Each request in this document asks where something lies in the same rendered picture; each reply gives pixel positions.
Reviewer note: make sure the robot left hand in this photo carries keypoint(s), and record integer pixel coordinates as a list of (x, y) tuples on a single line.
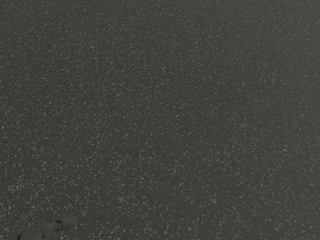
[(47, 226)]

